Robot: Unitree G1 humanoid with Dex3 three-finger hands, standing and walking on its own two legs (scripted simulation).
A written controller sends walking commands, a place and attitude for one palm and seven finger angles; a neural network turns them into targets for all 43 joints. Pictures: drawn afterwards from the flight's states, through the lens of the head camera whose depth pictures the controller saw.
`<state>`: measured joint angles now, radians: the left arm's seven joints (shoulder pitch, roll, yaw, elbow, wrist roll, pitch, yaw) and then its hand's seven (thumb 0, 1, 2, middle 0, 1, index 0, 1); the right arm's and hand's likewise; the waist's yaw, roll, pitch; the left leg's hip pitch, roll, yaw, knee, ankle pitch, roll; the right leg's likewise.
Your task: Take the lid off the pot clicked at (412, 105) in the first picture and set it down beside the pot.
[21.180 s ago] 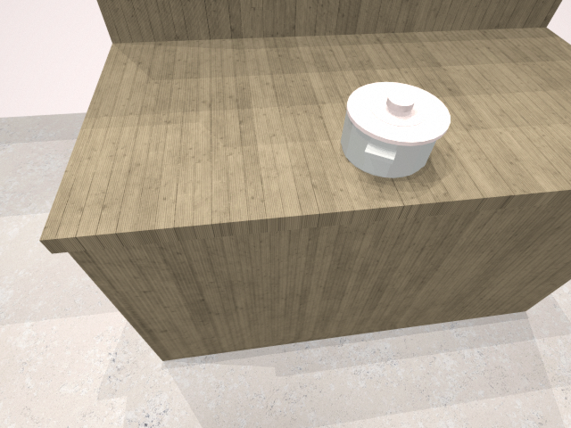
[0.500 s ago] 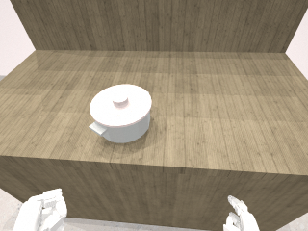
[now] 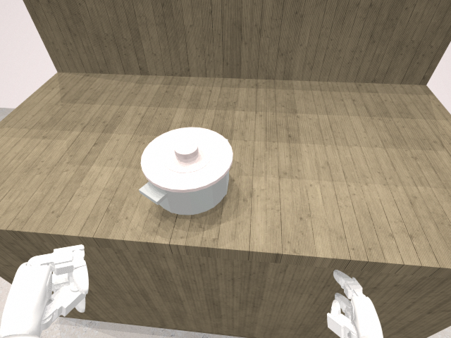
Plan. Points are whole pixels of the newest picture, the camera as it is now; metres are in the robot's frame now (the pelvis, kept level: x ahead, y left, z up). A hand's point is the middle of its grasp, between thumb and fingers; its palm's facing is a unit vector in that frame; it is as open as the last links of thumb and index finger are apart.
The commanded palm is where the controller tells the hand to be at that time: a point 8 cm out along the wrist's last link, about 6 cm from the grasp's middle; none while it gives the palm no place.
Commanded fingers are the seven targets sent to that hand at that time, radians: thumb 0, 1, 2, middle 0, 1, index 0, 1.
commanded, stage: raise the hand higher, near the body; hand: left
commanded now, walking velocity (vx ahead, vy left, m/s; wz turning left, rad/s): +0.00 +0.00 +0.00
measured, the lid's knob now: (186, 148) +0.44 +0.14 +0.11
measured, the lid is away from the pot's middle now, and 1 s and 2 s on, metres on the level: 0.00 0.00 0.00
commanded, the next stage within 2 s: reach forward and open the fingers in 0.26 s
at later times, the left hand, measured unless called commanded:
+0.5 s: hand (67, 255) +0.18 +0.25 +0.14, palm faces +0.22 -0.42 -0.88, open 3.0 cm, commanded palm +0.14 +0.27 +0.17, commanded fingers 0.00 0.64 1.07 -1.22 -1.22 -1.22 -1.22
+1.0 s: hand (54, 239) +0.19 +0.27 +0.14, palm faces -0.16 -0.02 -0.99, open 5.7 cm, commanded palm +0.18 +0.26 +0.21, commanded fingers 0.00 -0.11 1.41 -0.93 -0.33 -0.93 -0.33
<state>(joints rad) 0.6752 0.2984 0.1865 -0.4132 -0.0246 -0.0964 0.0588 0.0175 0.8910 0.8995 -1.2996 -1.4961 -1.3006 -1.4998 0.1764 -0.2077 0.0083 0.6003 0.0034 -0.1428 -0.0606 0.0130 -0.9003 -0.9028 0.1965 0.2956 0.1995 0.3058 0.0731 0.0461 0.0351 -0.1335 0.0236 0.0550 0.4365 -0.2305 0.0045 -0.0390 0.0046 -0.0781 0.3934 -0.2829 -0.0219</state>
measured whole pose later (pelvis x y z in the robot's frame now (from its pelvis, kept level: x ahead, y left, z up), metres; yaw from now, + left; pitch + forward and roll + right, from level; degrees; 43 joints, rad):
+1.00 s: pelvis -0.04 +0.00 +0.00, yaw +2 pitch -2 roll -1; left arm 0.14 0.72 0.12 -0.30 0.69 0.02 -0.31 0.00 0.15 1.31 -1.05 -0.66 -1.05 -0.67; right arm 0.10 -0.29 0.03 0.58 0.05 0.05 -0.02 0.01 -0.90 -0.90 0.19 0.30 0.20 0.30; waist 0.08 0.15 0.04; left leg -0.24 0.01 0.03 0.42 -0.15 0.02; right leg -0.15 -0.01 -0.10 0.41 -0.23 -0.02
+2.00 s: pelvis -0.04 +0.01 +0.00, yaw +1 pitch -1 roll +0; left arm -0.38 0.65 -0.10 -0.07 0.77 0.20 -0.43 0.00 -0.33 1.53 -0.87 -0.08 -0.87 -0.08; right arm 0.09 -0.30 0.05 0.58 0.07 0.09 0.02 0.01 -0.90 -0.90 0.19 0.30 0.20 0.30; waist 0.05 0.13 0.03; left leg -0.26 -0.02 0.04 0.43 -0.16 0.03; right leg -0.19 -0.04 -0.09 0.47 -0.25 -0.01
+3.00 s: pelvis -0.02 +0.01 +0.00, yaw +1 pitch +1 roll +1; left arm -0.73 0.50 -0.29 0.26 0.83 0.32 -0.41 0.00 -0.33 1.53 -0.87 -0.08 -0.87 -0.08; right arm 0.10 -0.28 0.04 0.61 0.09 0.11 0.03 0.01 -0.90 -0.90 0.19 0.30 0.20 0.30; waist 0.00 0.10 0.00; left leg -0.28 -0.02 0.05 0.45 -0.19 0.03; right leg -0.22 -0.04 -0.08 0.50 -0.30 -0.01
